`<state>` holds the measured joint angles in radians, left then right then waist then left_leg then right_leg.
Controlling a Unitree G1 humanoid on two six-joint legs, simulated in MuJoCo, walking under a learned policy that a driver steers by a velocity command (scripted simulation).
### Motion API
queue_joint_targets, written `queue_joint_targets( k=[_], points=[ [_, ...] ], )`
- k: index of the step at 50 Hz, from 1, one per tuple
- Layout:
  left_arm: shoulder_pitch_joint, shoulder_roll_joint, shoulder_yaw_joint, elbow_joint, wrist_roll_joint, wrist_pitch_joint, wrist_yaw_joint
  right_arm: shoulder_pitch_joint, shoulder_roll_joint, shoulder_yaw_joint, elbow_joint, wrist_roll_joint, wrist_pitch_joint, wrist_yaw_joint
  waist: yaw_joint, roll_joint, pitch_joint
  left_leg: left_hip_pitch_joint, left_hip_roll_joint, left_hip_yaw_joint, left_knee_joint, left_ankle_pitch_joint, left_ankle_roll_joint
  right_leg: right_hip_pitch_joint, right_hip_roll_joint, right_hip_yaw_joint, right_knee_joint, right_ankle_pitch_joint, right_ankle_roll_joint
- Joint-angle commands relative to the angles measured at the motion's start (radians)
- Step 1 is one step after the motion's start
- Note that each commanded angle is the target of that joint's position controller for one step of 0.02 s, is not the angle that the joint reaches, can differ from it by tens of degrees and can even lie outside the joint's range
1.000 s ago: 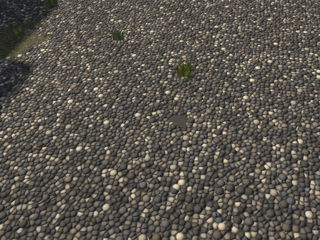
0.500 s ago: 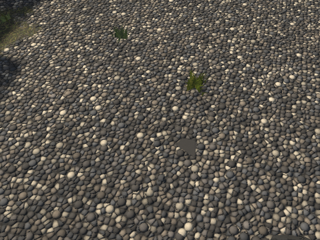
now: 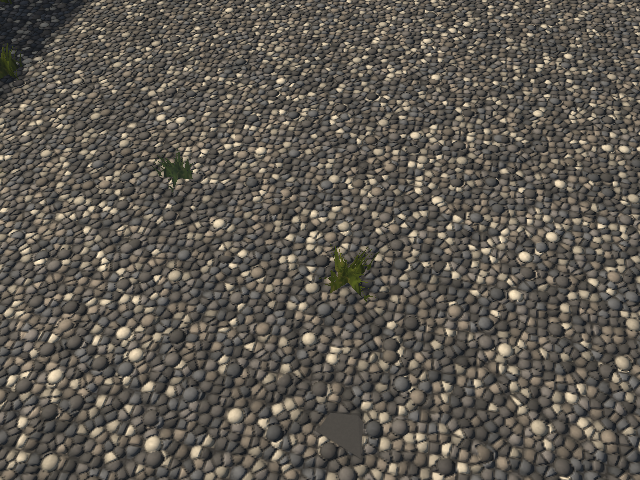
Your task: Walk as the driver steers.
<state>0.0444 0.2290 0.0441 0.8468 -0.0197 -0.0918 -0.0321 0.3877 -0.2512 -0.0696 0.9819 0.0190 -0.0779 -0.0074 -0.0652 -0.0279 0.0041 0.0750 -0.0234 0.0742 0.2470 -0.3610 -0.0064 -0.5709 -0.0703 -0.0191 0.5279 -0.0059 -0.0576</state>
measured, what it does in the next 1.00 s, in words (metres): walks ahead, turning right: right foot, then left foot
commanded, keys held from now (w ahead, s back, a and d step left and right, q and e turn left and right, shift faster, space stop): w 0.24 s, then w+e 0.76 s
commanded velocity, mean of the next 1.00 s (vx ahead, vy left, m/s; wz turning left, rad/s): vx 0.50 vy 0.00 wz -0.32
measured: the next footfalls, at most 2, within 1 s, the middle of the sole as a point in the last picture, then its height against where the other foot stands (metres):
right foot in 0.04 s outside the picture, level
left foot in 0.58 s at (268, 469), level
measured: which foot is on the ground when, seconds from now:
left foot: down 0.00-0.04, up 0.06-0.56, down 0.58-1.00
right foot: up 0.00-0.02, down 0.04-0.60, up 0.62-1.00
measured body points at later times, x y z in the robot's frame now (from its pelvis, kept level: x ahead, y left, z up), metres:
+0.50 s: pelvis +0.27 -0.02 +0.01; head +0.30 -0.03 +0.46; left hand +0.25 +0.25 -0.12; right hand +0.47 -0.26 -0.09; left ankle +0.46 +0.13 -0.69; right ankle +0.16 -0.12 -0.73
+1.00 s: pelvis +0.53 -0.02 +0.01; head +0.55 -0.04 +0.46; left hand +0.79 +0.14 -0.09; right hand +0.44 -0.29 -0.13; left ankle +0.47 +0.12 -0.73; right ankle +0.63 -0.22 -0.68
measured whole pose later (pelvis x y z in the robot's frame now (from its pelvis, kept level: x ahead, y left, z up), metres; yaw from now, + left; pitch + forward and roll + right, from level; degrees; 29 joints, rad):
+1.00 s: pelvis +0.53 -0.02 +0.01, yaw -22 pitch +1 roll +3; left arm 0.10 0.26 0.08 0.78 -0.02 -0.02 -0.03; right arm 0.31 -0.26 -0.09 0.95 0.00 -0.09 -0.02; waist -0.08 -0.03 0.02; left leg 0.04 0.01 0.25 0.24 -0.28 -0.02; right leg -0.67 -0.12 0.00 0.73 -0.01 -0.04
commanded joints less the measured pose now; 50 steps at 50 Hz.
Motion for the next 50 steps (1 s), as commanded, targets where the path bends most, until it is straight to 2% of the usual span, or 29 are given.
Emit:
queue_joint_targets(
  k=[1, 2, 3, 4, 5, 6, 7, 9, 11, 13, 15, 19, 22, 24, 26, 27, 28, 29, 30, 31, 32, 33, 34, 35, 36, 38, 40, 45, 50],
  points=[
    [0.176, 0.172, 0.065, 0.0, 0.001, -0.021, 0.001, -0.035, -0.152, -0.03, -0.04, 0.003, 0.007, -0.006, 0.16, 0.111, -0.081, -0.046, 0.226, -0.062, 0.273, 0.785, 0.132, 0.287, 0.07, -0.052, -0.035, -0.054, -0.062],
    [0.364, 0.251, 0.09, 0.041, 0.013, -0.018, 0.011, -0.024, -0.114, -0.012, -0.062, -0.012, 0.008, -0.006, 0.22, 0.011, -0.231, -0.24, 0.166, -0.014, 0.585, 0.58, 0.093, 0.597, -0.085, 0.124, -0.013, -0.059, -0.124],
    [0.441, 0.332, 0.107, 0.069, 0.02, -0.016, 0.006, 0.113, 0.031, 0.029, -0.065, -0.013, -0.014, 0.007, 0.147, -0.264, -0.354, -0.66, -0.03, -0.043, 0.953, -0.043, 0.027, 0.947, -0.316, 0.625, -0.126, -0.264, -0.29],
    [0.433, 0.229, 0.077, 0.064, 0.014, -0.019, 0.004, 0.06, -0.06, 0.011, -0.054, 0.01, -0.039, 0.01, 0.18, -0.204, -0.375, -0.783, -0.011, -0.196, 1.095, -0.197, 0.046, 0.956, -0.318, 0.761, -0.234, -0.366, -0.271],
    [0.344, 0.182, 0.063, 0.047, 0.01, -0.022, 0.005, -0.036, -0.123, -0.005, -0.087, 0.033, -0.053, 0.013, 0.17, -0.156, -0.234, -0.859, 0.045, -0.189, 1.125, -0.129, 0.068, 0.845, -0.287, 0.606, -0.235, -0.329, -0.216],
    [0.254, 0.153, 0.051, 0.024, 0.013, -0.021, 0.006, -0.098, -0.127, -0.004, -0.104, 0.029, -0.057, 0.006, 0.142, -0.064, -0.158, -0.832, 0.104, -0.16, 1.083, -0.031, 0.076, 0.698, -0.254, 0.475, -0.249, -0.224, -0.187],
    [0.197, 0.125, 0.043, 0.018, 0.021, -0.021, 0.003, -0.131, -0.121, -0.01, -0.108, 0.01, -0.052, 0.0, 0.113, -0.021, -0.095, -0.787, 0.138, -0.15, 1.017, 0.032, 0.075, 0.56, -0.221, 0.388, -0.28, -0.131, -0.177],
    [0.178, 0.094, 0.034, 0.029, 0.032, -0.026, -0.001, -0.089, -0.089, -0.016, -0.098, 0.003, -0.024, -0.002, 0.061, -0.048, -0.069, -0.681, 0.175, -0.157, 0.943, 0.09, 0.077, 0.44, -0.174, 0.288, -0.336, -0.065, -0.167],
    [0.206, 0.118, 0.04, 0.049, 0.025, -0.032, 0.005, -0.084, -0.062, -0.015, -0.095, 0.001, -0.004, -0.006, 0.047, -0.04, -0.035, -0.686, 0.185, -0.144, 0.877, 0.118, 0.062, 0.399, -0.165, 0.228, -0.379, -0.018, -0.181],
    [0.24, 0.142, 0.046, 0.063, 0.021, -0.032, 0.017, -0.16, -0.067, -0.017, -0.122, -0.011, 0.003, -0.009, 0.059, -0.016, 0.0, -0.751, 0.191, -0.137, 0.776, 0.198, 0.038, 0.404, -0.164, 0.204, -0.405, 0.022, -0.188],
    [0.276, 0.146, 0.045, 0.074, 0.015, -0.023, 0.028, -0.241, -0.064, -0.019, -0.15, -0.018, -0.002, -0.009, 0.075, -0.008, 0.019, -0.796, 0.181, -0.131, 0.65, 0.294, 0.016, 0.43, -0.15, 0.189, -0.414, 0.031, -0.18],
    [0.327, 0.158, 0.048, 0.085, 0.005, -0.01, 0.041, -0.375, -0.044, -0.012, -0.182, -0.01, -0.016, 0.003, 0.114, -0.028, 0.045, -0.744, 0.123, -0.106, 0.402, 0.445, -0.003, 0.44, -0.11, 0.147, -0.405, -0.006, -0.148],
    [0.377, 0.155, 0.05, 0.102, -0.002, 0.0, 0.046, -0.459, -0.042, -0.006, -0.206, -0.002, -0.028, 0.018, 0.142, -0.042, 0.063, -0.707, 0.093, -0.1, 0.305, 0.444, -0.008, 0.473, -0.121, 0.164, -0.362, -0.03, -0.145],
    [0.388, 0.158, 0.055, 0.107, -0.007, 0.009, 0.052, -0.487, -0.055, -0.006, -0.222, 0.003, -0.04, 0.029, 0.14, -0.055, 0.068, -0.681, 0.085, -0.115, 0.254, 0.412, 0.001, 0.506, -0.143, 0.198, -0.315, -0.046, -0.138],
    [0.367, 0.175, 0.065, 0.101, -0.007, 0.017, 0.057, -0.449, -0.09, -0.016, -0.219, 0.005, -0.05, 0.033, 0.105, -0.078, 0.051, -0.601, 0.075, -0.121, 0.223, 0.353, 0.016, 0.522, -0.165, 0.236, -0.263, -0.029, -0.12],
    [0.347, 0.179, 0.069, 0.095, -0.007, 0.022, 0.057, -0.397, -0.11, -0.024, -0.208, 0.004, -0.054, 0.031, 0.072, -0.089, 0.028, -0.521, 0.064, -0.108, 0.211, 0.318, 0.028, 0.516, -0.16, 0.242, -0.213, 0.023, -0.108],
    [0.329, 0.163, 0.064, 0.084, -0.005, 0.024, 0.056, -0.278, -0.144, -0.044, -0.175, 0.0, -0.058, 0.025, 0.014, -0.078, -0.039, -0.357, 0.05, -0.093, 0.192, 0.297, 0.052, 0.489, -0.112, 0.218, -0.092, 0.119, -0.084],
    [0.306, 0.114, 0.046, 0.055, 0.006, 0.024, 0.052, -0.1, -0.204, -0.063, -0.143, -0.018, -0.062, 0.016, -0.06, -0.015, -0.186, -0.073, 0.167, -0.196, 0.234, 0.285, 0.107, 0.348, -0.043, 0.167, 0.174, 0.038, -0.049],
    [0.413, 0.008, 0.02, 0.03, 0.0, 0.01, 0.053, 0.015, -0.295, -0.086, -0.124, -0.031, -0.053, 0.012, -0.035, 0.245, -0.342, 0.32, 0.417, -0.582, 0.186, 0.154, 0.237, -0.037, 0.114, 0.051, 0.557, -0.32, 0.026],
    [0.421, 0.052, 0.024, 0.026, -0.017, -0.004, 0.049, 0.019, -0.224, -0.064, -0.126, -0.028, -0.05, 0.017, -0.032, 0.341, -0.395, 0.327, 0.466, -0.814, 0.072, 0.023, 0.268, -0.172, 0.096, 0.154, 0.745, -0.58, 0.023],
    [0.356, 0.139, 0.047, 0.014, -0.032, -0.005, 0.05, -0.054, -0.148, -0.041, -0.141, -0.023, -0.049, 0.015, -0.027, 0.244, -0.255, 0.207, 0.433, -0.673, 0.058, -0.02, 0.223, -0.234, 0.042, 0.17, 0.808, -0.519, 0.012],
    [0.298, 0.145, 0.05, 0.002, -0.03, 0.0, 0.053, -0.119, -0.112, -0.029, -0.152, -0.022, -0.044, 0.014, -0.01, 0.163, -0.162, 0.063, 0.397, -0.525, 0.041, 0.036, 0.191, -0.219, -0.006, 0.138, 0.796, -0.434, 0.007],
    [0.256, 0.136, 0.056, -0.004, -0.014, 0.008, 0.055, -0.176, -0.081, -0.02, -0.149, -0.025, -0.041, 0.018, 0.013, 0.102, -0.081, -0.078, 0.341, -0.414, -0.001, 0.109, 0.163, -0.172, -0.035, 0.132, 0.739, -0.369, 0.002],
    [0.28, 0.114, 0.061, -0.007, -0.012, 0.02, 0.052, -0.203, -0.076, -0.017, -0.144, -0.034, -0.043, 0.016, 0.053, 0.161, -0.059, -0.151, 0.332, -0.347, -0.029, 0.156, 0.167, -0.124, -0.065, 0.139, 0.7, -0.322, 0.002],
    [0.292, 0.095, 0.06, -0.007, -0.013, 0.033, 0.048, -0.217, -0.068, -0.018, -0.138, -0.033, -0.045, 0.017, 0.066, 0.164, -0.038, -0.208, 0.313, -0.29, -0.058, 0.19, 0.168, -0.084, -0.08, 0.133, 0.678, -0.304, 0.004],
    [0.275, 0.071, 0.06, -0.023, -0.015, 0.053, 0.046, -0.21, -0.087, -0.027, -0.124, -0.032, -0.051, 0.012, 0.077, 0.134, -0.013, -0.239, 0.308, -0.205, -0.097, 0.26, 0.182, -0.092, -0.085, 0.121, 0.645, -0.257, 0.011],
    [0.228, 0.073, 0.062, -0.049, -0.007, 0.063, 0.045, -0.197, -0.11, -0.035, -0.113, -0.033, -0.054, 0.004, 0.075, 0.099, 0.009, -0.226, 0.316, -0.139, -0.112, 0.336, 0.191, -0.142, -0.086, 0.131, 0.575, -0.184, 0.021],
    [0.087, 0.062, 0.05, -0.097, -0.001, 0.055, 0.015, -0.164, -0.147, -0.046, -0.103, -0.028, -0.04, -0.011, 0.037, 0.081, 0.043, -0.18, 0.292, 0.024, -0.127, 0.383, 0.165, -0.131, -0.066, 0.069, 0.309, 0.027, 0.027],
    [-0.058, 0.065, 0.04, -0.168, -0.003, 0.057, -0.015, -0.094, -0.185, -0.058, -0.084, -0.007, -0.013, -0.014, -0.008, 0.079, 0.094, -0.046, 0.33, 0.095, -0.086, 0.414, 0.144, -0.14, -0.042, -0.006, 0.159, -0.031, 0.0]
  ],
)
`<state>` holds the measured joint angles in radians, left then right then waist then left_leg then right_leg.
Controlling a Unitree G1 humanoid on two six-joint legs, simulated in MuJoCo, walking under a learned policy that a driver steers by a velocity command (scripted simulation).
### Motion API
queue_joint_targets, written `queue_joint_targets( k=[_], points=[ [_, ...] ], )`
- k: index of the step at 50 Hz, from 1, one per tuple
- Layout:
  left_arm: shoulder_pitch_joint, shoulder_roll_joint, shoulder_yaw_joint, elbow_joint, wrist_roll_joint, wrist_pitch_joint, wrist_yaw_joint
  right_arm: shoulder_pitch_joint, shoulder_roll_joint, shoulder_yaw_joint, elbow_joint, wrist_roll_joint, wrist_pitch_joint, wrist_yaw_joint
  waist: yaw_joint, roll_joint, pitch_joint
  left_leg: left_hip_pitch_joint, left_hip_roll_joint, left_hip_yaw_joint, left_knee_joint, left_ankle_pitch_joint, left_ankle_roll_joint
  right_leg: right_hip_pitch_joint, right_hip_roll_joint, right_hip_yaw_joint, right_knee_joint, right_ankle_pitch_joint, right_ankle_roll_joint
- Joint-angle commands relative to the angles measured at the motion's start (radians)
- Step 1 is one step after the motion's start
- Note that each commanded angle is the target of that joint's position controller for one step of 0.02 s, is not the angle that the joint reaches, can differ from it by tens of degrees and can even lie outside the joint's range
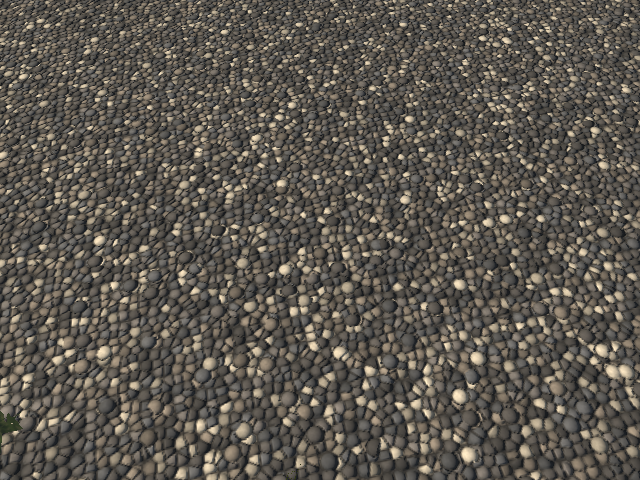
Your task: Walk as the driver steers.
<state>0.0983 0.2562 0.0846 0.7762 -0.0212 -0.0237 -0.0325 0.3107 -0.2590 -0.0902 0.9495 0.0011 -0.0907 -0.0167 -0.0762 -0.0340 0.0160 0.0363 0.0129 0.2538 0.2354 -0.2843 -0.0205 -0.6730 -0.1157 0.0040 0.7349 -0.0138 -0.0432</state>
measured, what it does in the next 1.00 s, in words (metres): walks ahead: right foot, then left foot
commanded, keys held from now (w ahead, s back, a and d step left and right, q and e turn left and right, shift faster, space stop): w+e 0.24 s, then w+q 0.76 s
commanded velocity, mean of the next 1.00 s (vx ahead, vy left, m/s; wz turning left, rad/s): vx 0.50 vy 0.00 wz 0.04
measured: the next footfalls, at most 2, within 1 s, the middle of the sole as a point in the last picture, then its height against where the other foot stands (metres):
right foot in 0.12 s outside the picture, level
left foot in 0.68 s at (304, 435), level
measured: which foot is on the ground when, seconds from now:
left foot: down 0.00-0.10, up 0.12-0.66, down 0.68-1.00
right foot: up 0.00-0.10, down 0.12-0.70, up 0.72-1.00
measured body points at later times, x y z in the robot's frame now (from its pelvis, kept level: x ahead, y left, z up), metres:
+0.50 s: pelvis +0.28 -0.07 +0.01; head +0.30 -0.08 +0.45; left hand +0.38 +0.20 -0.11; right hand +0.41 -0.34 -0.11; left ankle +0.51 +0.07 -0.68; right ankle +0.19 -0.13 -0.74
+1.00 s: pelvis +0.58 -0.05 +0.01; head +0.62 -0.04 +0.45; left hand +0.76 +0.22 -0.08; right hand +0.69 -0.33 -0.11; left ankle +0.54 +0.03 -0.74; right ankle +0.78 -0.22 -0.69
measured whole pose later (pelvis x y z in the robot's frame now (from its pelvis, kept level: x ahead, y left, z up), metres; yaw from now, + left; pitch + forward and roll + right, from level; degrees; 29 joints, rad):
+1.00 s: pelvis +0.58 -0.05 +0.01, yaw +7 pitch +3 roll +0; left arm 0.09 0.28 0.05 0.69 0.01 -0.10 0.01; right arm 0.31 -0.28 -0.07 0.76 0.02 -0.05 0.00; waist -0.06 -0.02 0.03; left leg -0.18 -0.12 -0.12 0.36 -0.22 0.08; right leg -0.66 -0.08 0.11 0.67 -0.02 0.06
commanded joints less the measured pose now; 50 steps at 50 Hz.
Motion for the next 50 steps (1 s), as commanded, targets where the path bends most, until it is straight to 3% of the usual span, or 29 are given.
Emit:
queue_joint_targets(
  k=[1, 3, 4, 5, 6, 7, 8, 9, 11, 12, 14, 17, 22, 26, 28, 30, 32, 33, 34, 35, 36, 37, 38, 39, 40, 42, 44, 47, 50],
  points=[
    [-0.119, 0.045, 0.001, -0.109, -0.002, -0.01, -0.02, -0.014, -0.186, -0.04, -0.05, 0.017, 0.006, -0.004, 0.009, 0.092, 0.082, 0.022, 0.302, -0.073, -0.046, 0.394, 0.15, -0.026, 0.015, -0.046, -0.065, -0.067, -0.027],
    [-0.08, 0.077, 0.016, -0.119, -0.001, -0.006, -0.024, -0.032, -0.215, -0.048, -0.057, 0.027, 0.019, -0.005, 0.051, 0.122, 0.035, 0.051, 0.303, -0.04, 0.077, 0.71, 0.131, 0.086, 0.074, -0.104, -0.08, -0.169, -0.063],
    [0.004, 0.106, 0.033, -0.104, -0.003, -0.005, -0.022, -0.045, -0.228, -0.051, -0.061, 0.032, 0.027, -0.005, 0.104, 0.132, -0.019, 0.046, 0.291, -0.02, 0.21, 0.873, 0.119, 0.205, 0.12, -0.135, -0.093, -0.203, -0.088],
    [0.163, 0.154, 0.063, -0.061, -0.007, -0.004, -0.016, -0.065, -0.226, -0.047, -0.068, 0.037, 0.034, -0.006, 0.193, 0.112, -0.1, -0.018, 0.252, 0.011, 0.42, 0.916, 0.089, 0.429, 0.175, -0.154, -0.166, -0.141, -0.123],
    [0.336, 0.249, 0.103, -0.018, -0.006, 0.004, 0.005, -0.056, -0.19, -0.033, -0.085, 0.015, 0.029, -0.008, 0.258, 0.012, -0.194, -0.271, 0.211, 0.016, 0.735, 0.631, 0.034, 0.746, 0.087, 0.032, -0.196, -0.139, -0.181],
    [0.298, 0.36, 0.112, -0.024, -0.013, -0.006, 0.01, 0.014, -0.034, 0.015, -0.149, -0.024, 0.0, 0.003, 0.123, -0.246, -0.256, -0.718, 0.006, -0.091, 1.069, -0.278, -0.022, 1.024, -0.159, 0.609, -0.31, -0.303, -0.353],
    [0.338, 0.283, 0.084, -0.054, 0.003, -0.023, 0.003, -0.079, -0.102, 0.009, -0.166, 0.02, -0.045, 0.016, 0.189, -0.13, -0.365, -0.828, -0.014, -0.322, 1.181, -0.319, -0.002, 1.068, -0.225, 0.826, -0.453, -0.392, -0.382],
    [0.308, 0.218, 0.064, -0.043, 0.01, -0.038, -0.002, -0.163, -0.142, -0.001, -0.191, 0.054, -0.064, 0.023, 0.196, -0.077, -0.235, -0.916, 0.029, -0.326, 1.17, -0.22, 0.027, 1.001, -0.203, 0.684, -0.46, -0.294, -0.329],
    [0.164, 0.147, 0.041, -0.072, 0.004, -0.045, 0.001, -0.155, -0.144, -0.006, -0.166, 0.011, -0.071, 0.011, 0.11, 0.017, -0.119, -0.792, 0.107, -0.332, 0.996, -0.076, 0.041, 0.714, -0.117, 0.453, -0.454, -0.112, -0.262],
    [0.119, 0.125, 0.031, -0.092, 0.016, -0.046, 0.006, -0.131, -0.152, -0.013, -0.162, 0.003, -0.057, 0.01, 0.074, 0.009, -0.1, -0.719, 0.127, -0.341, 0.949, -0.038, 0.036, 0.615, -0.096, 0.405, -0.479, -0.048, -0.255],
    [0.104, 0.116, 0.024, -0.091, 0.021, -0.053, 0.015, -0.09, -0.133, -0.012, -0.146, 0.003, -0.027, 0.016, 0.046, 0.001, -0.09, -0.657, 0.141, -0.32, 0.873, -0.003, 0.013, 0.531, -0.089, 0.323, -0.51, 0.083, -0.257],
    [0.162, 0.139, 0.025, -0.057, 0.019, -0.064, 0.03, -0.164, -0.097, 0.002, -0.161, -0.005, -0.006, 0.016, 0.073, 0.0, -0.042, -0.704, 0.142, -0.294, 0.724, 0.157, -0.011, 0.509, -0.063, 0.205, -0.549, 0.188, -0.233],
    [0.212, 0.146, 0.018, -0.016, 0.023, -0.073, 0.038, -0.283, -0.076, 0.018, -0.187, 0.014, -0.008, 0.035, 0.133, -0.021, 0.012, -0.693, 0.107, -0.265, 0.448, 0.46, 0.02, 0.547, -0.037, 0.08, -0.595, 0.078, -0.157],
    [0.253, 0.151, 0.019, 0.027, 0.024, -0.07, 0.038, -0.361, -0.075, 0.027, -0.224, 0.025, -0.01, 0.056, 0.168, -0.011, 0.067, -0.758, 0.075, -0.268, 0.348, 0.441, 0.051, 0.686, -0.087, 0.038, -0.588, 0.089, -0.144],
    [0.267, 0.153, 0.02, 0.041, 0.023, -0.058, 0.041, -0.386, -0.072, 0.031, -0.247, 0.026, -0.014, 0.073, 0.173, -0.007, 0.074, -0.795, 0.053, -0.26, 0.32, 0.367, 0.072, 0.772, -0.115, 0.018, -0.545, 0.178, -0.135],
    [0.25, 0.166, 0.022, 0.04, 0.022, -0.046, 0.049, -0.369, -0.079, 0.029, -0.259, 0.024, -0.017, 0.088, 0.149, -0.026, 0.048, -0.75, 0.019, -0.223, 0.306, 0.274, 0.099, 0.819, -0.126, -0.012, -0.469, 0.406, -0.115],
    [0.227, 0.193, 0.027, 0.029, 0.023, -0.033, 0.061, -0.267, -0.123, 0.008, -0.248, 0.018, -0.009, 0.088, 0.089, -0.073, -0.048, -0.586, -0.053, -0.158, 0.329, 0.173, 0.134, 0.842, -0.114, -0.046, -0.301, 0.794, -0.088],
    [0.203, 0.201, 0.025, 0.022, 0.022, -0.024, 0.067, -0.131, -0.164, -0.014, -0.22, 0.017, -0.006, 0.083, 0.012, -0.066, -0.122, -0.401, -0.091, -0.14, 0.294, 0.196, 0.163, 0.795, -0.086, -0.078, -0.118, 0.877, -0.062],
    [0.197, 0.197, 0.019, 0.004, 0.025, -0.028, 0.074, 0.025, -0.224, -0.037, -0.198, 0.012, 0.0, 0.07, -0.064, -0.013, -0.216, -0.102, -0.002, -0.29, 0.29, 0.255, 0.22, 0.584, -0.062, -0.093, 0.144, 0.675, -0.025],
    [0.306, 0.069, -0.022, -0.033, 0.046, -0.056, 0.055, 0.104, -0.318, -0.059, -0.196, 0.009, -0.001, 0.062, -0.002, 0.236, -0.355, 0.305, 0.268, -0.814, 0.268, 0.183, 0.423, 0.136, 0.138, -0.068, 0.566, -0.107, 0.055],
    [0.271, 0.105, -0.025, -0.026, 0.03, -0.095, 0.035, 0.135, -0.247, -0.038, -0.185, 0.019, 0.004, 0.06, -0.036, 0.224, -0.447, 0.424, 0.323, -1.078, 0.116, 0.081, 0.461, -0.043, 0.197, 0.102, 0.694, -0.54, 0.049],
    [0.175, 0.157, -0.012, -0.058, -0.01, -0.119, 0.02, 0.089, -0.202, -0.026, -0.193, 0.019, 0.009, 0.053, -0.051, 0.169, -0.3, 0.333, 0.29, -0.926, 0.093, 0.021, 0.395, -0.144, 0.124, 0.135, 0.697, -0.479, 0.029],
    [0.116, 0.155, -0.017, -0.077, -0.011, -0.13, 0.019, 0.02, -0.178, -0.019, -0.214, 0.019, 0.011, 0.049, -0.024, 0.071, -0.19, 0.166, 0.25, -0.805, 0.076, 0.053, 0.354, -0.135, 0.076, 0.115, 0.614, -0.4, 0.019],
    [0.091, 0.152, -0.012, -0.08, 0.012, -0.129, 0.026, -0.043, -0.156, -0.01, -0.232, 0.016, 0.014, 0.048, 0.019, 0.006, -0.102, -0.008, 0.213, -0.722, 0.052, 0.144, 0.331, -0.084, 0.045, 0.096, 0.511, -0.36, 0.026],
    [0.102, 0.158, -0.003, -0.082, 0.027, -0.118, 0.032, -0.079, -0.138, -0.001, -0.25, 0.005, 0.014, 0.045, 0.057, 0.015, -0.064, -0.128, 0.184, -0.665, 0.022, 0.228, 0.324, -0.011, 0.021, 0.092, 0.448, -0.336, 0.036],
    [0.145, 0.134, -0.004, -0.087, 0.035, -0.093, 0.038, -0.105, -0.147, -0.003, -0.267, 0.003, 0.015, 0.038, 0.097, 0.066, -0.05, -0.252, 0.154, -0.612, -0.012, 0.318, 0.333, 0.06, 0.01, 0.074, 0.36, -0.324, 0.065],
    [0.12, 0.112, -0.01, -0.104, 0.039, -0.079, 0.046, -0.095, -0.175, -0.012, -0.272, 0.007, 0.012, 0.028, 0.098, 0.08, -0.039, -0.327, 0.122, -0.539, -0.025, 0.385, 0.325, 0.082, 0.018, 0.048, 0.243, -0.241, 0.095],
    [0.006, 0.08, -0.024, -0.135, 0.039, -0.082, 0.045, -0.055, -0.193, -0.021, -0.266, 0.021, 0.02, 0.015, 0.052, 0.097, -0.032, -0.369, 0.059, -0.472, -0.004, 0.333, 0.268, 0.146, 0.06, 0.035, -0.01, -0.004, 0.111],
    [-0.087, 0.085, -0.025, -0.161, 0.021, -0.092, 0.032, 0.011, -0.191, -0.022, -0.252, 0.026, 0.035, 0.008, 0.005, 0.12, -0.039, -0.329, 0.066, -0.518, 0.034, 0.24, 0.242, 0.195, 0.107, 0.039, -0.159, 0.106, 0.115]
  ],
)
